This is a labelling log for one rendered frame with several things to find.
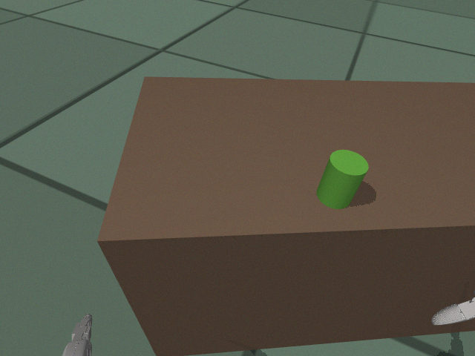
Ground can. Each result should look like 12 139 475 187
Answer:
317 150 369 209

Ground right robot hand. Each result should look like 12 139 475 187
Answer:
432 290 475 326

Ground left robot hand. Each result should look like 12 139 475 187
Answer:
62 314 92 356

